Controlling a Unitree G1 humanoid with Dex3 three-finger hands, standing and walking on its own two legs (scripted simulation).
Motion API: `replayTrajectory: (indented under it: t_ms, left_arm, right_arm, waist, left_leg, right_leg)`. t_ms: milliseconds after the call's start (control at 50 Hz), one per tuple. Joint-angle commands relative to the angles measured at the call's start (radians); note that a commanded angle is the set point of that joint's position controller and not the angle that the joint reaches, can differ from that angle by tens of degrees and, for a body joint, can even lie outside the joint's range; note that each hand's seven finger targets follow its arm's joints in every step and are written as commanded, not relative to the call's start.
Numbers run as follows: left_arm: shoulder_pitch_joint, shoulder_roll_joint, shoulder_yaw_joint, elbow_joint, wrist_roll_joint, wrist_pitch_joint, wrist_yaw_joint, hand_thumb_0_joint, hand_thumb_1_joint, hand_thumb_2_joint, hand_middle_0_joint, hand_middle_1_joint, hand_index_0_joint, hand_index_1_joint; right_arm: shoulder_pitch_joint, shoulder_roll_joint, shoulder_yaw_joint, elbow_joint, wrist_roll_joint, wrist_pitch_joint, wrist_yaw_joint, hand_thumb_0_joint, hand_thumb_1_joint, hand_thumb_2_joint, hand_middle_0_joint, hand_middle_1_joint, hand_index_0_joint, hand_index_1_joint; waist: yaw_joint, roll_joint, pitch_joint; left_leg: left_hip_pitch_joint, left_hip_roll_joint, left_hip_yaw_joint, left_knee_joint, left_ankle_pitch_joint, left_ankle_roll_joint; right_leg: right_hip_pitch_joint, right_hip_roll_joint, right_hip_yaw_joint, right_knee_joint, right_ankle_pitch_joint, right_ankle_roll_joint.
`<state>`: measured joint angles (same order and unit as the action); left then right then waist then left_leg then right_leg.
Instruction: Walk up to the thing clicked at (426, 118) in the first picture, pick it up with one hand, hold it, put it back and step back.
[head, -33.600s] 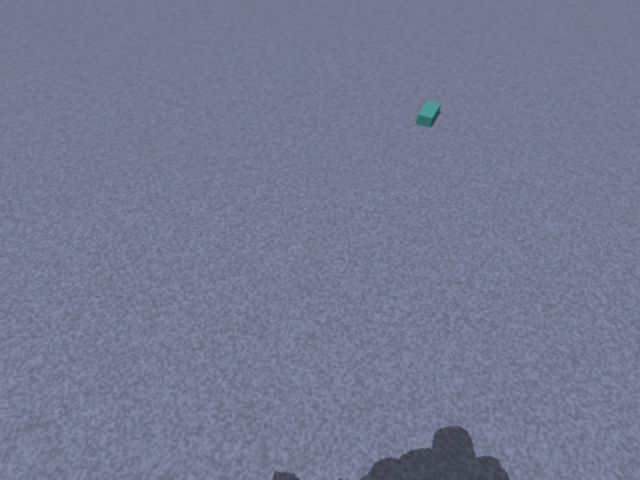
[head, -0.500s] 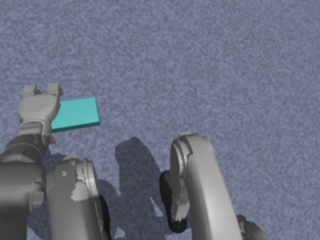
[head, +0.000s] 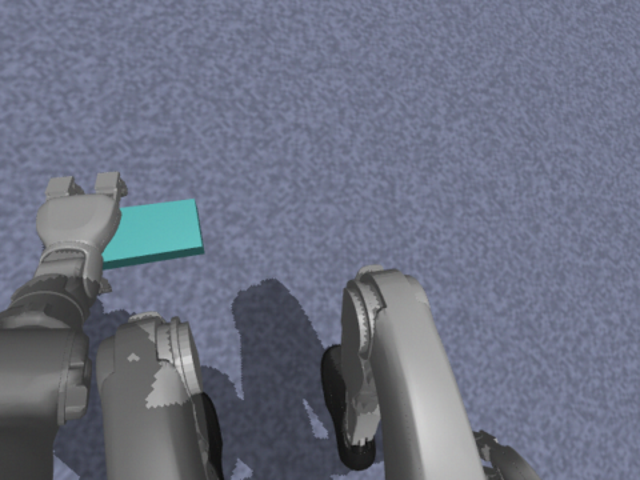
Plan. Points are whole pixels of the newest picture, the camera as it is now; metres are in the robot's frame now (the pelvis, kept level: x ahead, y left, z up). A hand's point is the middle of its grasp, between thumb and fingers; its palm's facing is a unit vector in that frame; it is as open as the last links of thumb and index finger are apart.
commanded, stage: rise first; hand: left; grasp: from above
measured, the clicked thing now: (146, 234) +0.47 +0.18 -0.30
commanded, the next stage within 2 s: approach in 0.18 s
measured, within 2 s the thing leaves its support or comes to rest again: neither
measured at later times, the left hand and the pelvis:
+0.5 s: hand (108, 235) +0.45 +0.21 -0.18, palm faces -0.46 -0.02 -0.89, open 14.3 cm; pelvis +0.00 +0.00 +0.00, yaw +0 degrees
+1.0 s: hand (111, 244) +0.44 +0.20 -0.20, palm faces -0.52 -0.04 -0.86, open 14.2 cm; pelvis +0.00 +0.00 +0.00, yaw +0 degrees
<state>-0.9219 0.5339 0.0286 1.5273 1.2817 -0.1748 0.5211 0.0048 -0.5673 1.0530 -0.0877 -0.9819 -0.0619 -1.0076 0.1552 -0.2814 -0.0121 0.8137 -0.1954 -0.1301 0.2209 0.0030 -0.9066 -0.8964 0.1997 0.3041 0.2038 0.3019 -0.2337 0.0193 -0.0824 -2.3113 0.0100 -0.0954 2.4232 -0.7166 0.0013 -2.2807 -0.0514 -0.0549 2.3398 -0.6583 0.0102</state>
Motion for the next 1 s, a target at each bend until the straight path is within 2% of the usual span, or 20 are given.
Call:
replayTrajectory:
  t_ms: [0,40,60,120,140,280,320,420,500,540,580,600,700,720,740,820,880,920,960,980]
  left_arm:
    - [-0.3,0.188,0.033,-0.113,-0.003,-0.019,0.046,0.0,-0.584,1.063,-0.07,-0.976,-0.045,-1.002]
    - [-0.314,0.138,-0.008,-0.096,0.003,-0.02,0.047,0.0,-0.588,1.068,-0.067,-0.976,-0.041,-1.003]
    - [-0.324,0.211,0.046,-0.129,0.007,-0.024,0.059,0.0,-0.586,1.072,-0.067,-0.973,-0.04,-1.0]
    - [-0.31,0.142,-0.007,-0.075,0.014,-0.021,0.065,0.0,-0.589,1.069,-0.065,-0.971,-0.038,-0.999]
    - [-0.317,0.209,0.049,-0.059,0.022,-0.02,0.075,0.0,-0.582,1.069,-0.077,-0.948,-0.045,-0.98]
    - [-0.298,0.192,0.034,-0.135,0.01,-0.016,0.083,0.0,-0.59,1.071,-0.066,-0.999,-0.042,-1.023]
    - [-0.346,0.211,0.051,-0.092,0.021,-0.007,0.083,0.0,-0.571,1.063,-0.066,-0.999,-0.047,-1.018]
    - [-0.481,0.058,-0.048,-0.07,-0.008,-0.015,0.066,0.0,-0.573,1.064,-0.065,-1.028,-0.05,-1.044]
    - [-0.554,0.081,-0.07,-0.063,0.008,-0.007,0.075,0.0,-0.573,1.091,-0.071,-1.033,-0.052,-1.053]
    - [-0.563,0.063,-0.08,0.002,0.023,0.011,0.085,0.0,-0.563,1.073,-0.072,-1.036,-0.058,-1.051]
    - [-0.545,0.132,-0.037,0.034,0.036,0.031,0.105,0.0,-0.564,1.115,-0.08,-1.044,-0.06,-1.066]
    - [-0.509,0.169,-0.001,0.017,0.039,0.044,0.116,0.0,-0.582,1.116,-0.076,-1.028,-0.051,-1.053]
    - [-0.374,0.126,0.004,0.047,0.015,0.127,0.131,0.0,-0.583,1.144,-0.081,-1.021,-0.05,-1.052]
    - [-0.367,0.126,0.003,0.064,0.012,0.136,0.124,0.0,-0.576,1.136,-0.079,-1.021,-0.05,-1.05]
    - [-0.35,0.184,0.044,0.042,0.003,0.143,0.121,0.0,-0.574,1.137,-0.08,-1.017,-0.051,-1.046]
    - [-0.227,0.218,0.101,0.037,-0.038,0.136,0.077,0.0,-0.592,1.094,-0.065,-1.009,-0.04,-1.035]
    - [-0.308,0.218,0.108,-0.097,-0.067,0.075,0.047,0.0,-0.601,1.088,-0.063,-1.027,-0.038,-1.051]
    - [-0.417,0.044,-0.02,-0.149,-0.08,0.02,0.02,0.0,-0.602,1.062,-0.058,-1.032,-0.038,-1.052]
    - [-0.46,0.022,-0.07,-0.142,-0.082,-0.026,0.001,0.0,-0.557,1.088,-0.074,-1.08,-0.063,-1.091]
    - [-0.486,0.074,-0.045,-0.152,-0.079,-0.043,0.008,0.0,-0.547,1.097,-0.078,-1.087,-0.068,-1.097]
  right_arm:
    - [0.211,-0.234,-0.074,-0.001,0.003,0.0,-0.015,0.0,-0.898,-0.901,0.2,0.3,0.2,0.3]
    - [0.189,-0.222,-0.069,-0.008,-0.001,-0.003,-0.012,0.0,-0.898,-0.901,0.2,0.3,0.2,0.3]
    - [0.205,-0.235,-0.076,0.012,0.001,0.001,-0.017,0.0,-0.896,-0.9,0.2,0.3,0.2,0.3]
    - [0.177,-0.226,-0.067,-0.007,-0.003,-0.005,-0.013,0.0,-0.897,-0.9,0.2,0.3,0.2,0.3]
    - [0.205,-0.235,-0.064,0.012,-0.015,-0.004,-0.014,0.0,-0.895,-0.899,0.2,0.3,0.2,0.3]
    - [0.183,-0.233,-0.071,-0.008,-0.01,-0.008,-0.003,0.0,-0.9,-0.898,0.2,0.3,0.2,0.3]
    - [0.208,-0.245,-0.073,0.015,-0.016,-0.011,0.0,0.0,-0.896,-0.896,0.2,0.3,0.2,0.3]
    - [0.212,-0.224,-0.049,0.034,-0.029,-0.016,0.006,0.0,-0.899,-0.897,0.2,0.3,0.2,0.3]
    - [0.223,-0.224,-0.033,0.04,-0.032,-0.022,0.006,0.0,-0.898,-0.897,0.2,0.3,0.2,0.3]
    - [0.219,-0.223,-0.015,0.03,-0.048,-0.031,0.019,0.0,-0.9,-0.897,0.2,0.3,0.2,0.3]
    - [0.219,-0.241,-0.014,0.023,-0.05,-0.032,0.027,0.0,-0.9,-0.897,0.2,0.3,0.2,0.3]
    - [0.216,-0.244,-0.017,0.017,-0.048,-0.028,0.03,0.0,-0.901,-0.898,0.2,0.3,0.2,0.3]
    - [0.186,-0.235,-0.025,-0.045,-0.027,-0.006,0.055,0.0,-0.9,-0.898,0.2,0.3,0.2,0.3]
    - [0.189,-0.238,-0.022,-0.05,-0.029,-0.003,0.06,0.0,-0.898,-0.897,0.2,0.3,0.2,0.3]
    - [0.209,-0.249,-0.028,-0.033,-0.023,-0.001,0.061,0.0,-0.897,-0.896,0.2,0.3,0.2,0.3]
    - [0.225,-0.242,-0.043,-0.033,-0.008,0.001,0.061,0.0,-0.9,-0.897,0.2,0.3,0.2,0.3]
    - [0.243,-0.243,-0.062,-0.023,0.001,-0.001,0.047,0.0,-0.905,-0.9,0.2,0.3,0.2,0.3]
    - [0.238,-0.22,-0.061,-0.015,0.001,-0.015,0.044,0.0,-0.91,-0.901,0.2,0.3,0.2,0.3]
    - [0.241,-0.228,-0.052,0.003,-0.003,-0.035,0.039,0.0,-0.91,-0.9,0.2,0.3,0.2,0.3]
    - [0.264,-0.223,-0.047,0.021,-0.006,-0.036,0.034,0.0,-0.909,-0.9,0.2,0.3,0.2,0.3]
  waist:
    - [-0.023,0.173,-0.639]
    - [-0.036,0.163,-0.624]
    - [-0.02,0.183,-0.654]
    - [-0.028,0.19,-0.617]
    - [-0.042,0.167,-0.608]
    - [-0.002,0.249,-0.7]
    - [-0.041,0.226,-0.647]
    - [-0.117,0.193,-0.601]
    - [-0.11,0.235,-0.646]
    - [-0.133,0.233,-0.606]
    - [-0.122,0.257,-0.59]
    - [-0.084,0.286,-0.627]
    - [-0.058,0.279,-0.696]
    - [-0.076,0.24,-0.664]
    - [-0.068,0.202,-0.64]
    - [-0.047,0.127,-0.596]
    - [-0.045,0.143,-0.65]
    - [-0.101,0.155,-0.641]
    - [-0.126,0.146,-0.62]
    - [-0.115,0.162,-0.653]
  left_leg:
    - [0.43,-0.039,0.095,-0.255,0.155,0.031]
    - [0.433,-0.039,0.095,-0.25,0.147,0.031]
    - [0.44,-0.039,0.096,-0.253,0.164,0.03]
    - [0.438,-0.038,0.091,-0.257,0.152,0.029]
    - [0.431,-0.04,0.086,-0.254,0.151,0.03]
    - [0.485,-0.04,0.098,-0.262,0.189,0.024]
    - [0.471,-0.037,0.089,-0.253,0.174,0.025]
    - [0.434,-0.034,0.077,-0.237,0.142,0.025]
    - [0.458,-0.035,0.08,-0.237,0.144,0.02]
    - [0.459,-0.033,0.074,-0.231,0.145,0.018]
    - [0.445,-0.037,0.075,-0.239,0.133,0.02]
    - [0.465,-0.036,0.078,-0.255,0.155,0.017]
    - [0.45,-0.034,0.096,-0.26,0.234,0.026]
    - [0.411,-0.033,0.098,-0.247,0.228,0.034]
    - [0.376,-0.031,0.096,-0.239,0.224,0.04]
    - [0.308,-0.033,0.099,-0.239,0.194,0.051]
    - [0.318,-0.032,0.098,-0.232,0.155,0.05]
    - [0.344,-0.028,0.089,-0.216,0.133,0.036]
    - [0.373,-0.032,0.08,-0.208,0.129,0.029]
    - [0.389,-0.034,0.078,-0.209,0.134,0.026]
  right_leg:
    - [0.372,0.053,-0.078,-0.245,0.167,-0.044]
    - [0.362,0.057,-0.08,-0.244,0.165,-0.044]
    - [0.372,0.056,-0.077,-0.25,0.178,-0.042]
    - [0.334,0.058,-0.083,-0.238,0.166,-0.047]
    - [0.342,0.056,-0.088,-0.234,0.165,-0.044]
    - [0.38,0.055,-0.079,-0.233,0.199,-0.047]
    - [0.335,0.054,-0.089,-0.221,0.188,-0.046]
    - [0.316,0.062,-0.102,-0.239,0.175,-0.045]
    - [0.331,0.062,-0.097,-0.244,0.173,-0.046]
    - [0.312,0.061,-0.107,-0.227,0.181,-0.047]
    - [0.317,0.062,-0.105,-0.229,0.177,-0.05]
    - [0.335,0.058,-0.099,-0.229,0.191,-0.051]
    - [0.417,0.072,-0.089,-0.225,0.273,-0.048]
    - [0.425,0.073,-0.087,-0.229,0.276,-0.04]
    - [0.431,0.072,-0.085,-0.231,0.27,-0.036]
    - [0.462,0.064,-0.071,-0.241,0.229,-0.027]
    - [0.478,0.062,-0.06,-0.26,0.183,-0.031]
    - [0.437,0.067,-0.07,-0.254,0.162,-0.037]
    - [0.406,0.072,-0.081,-0.261,0.148,-0.035]
    - [0.412,0.069,-0.083,-0.263,0.145,-0.039]
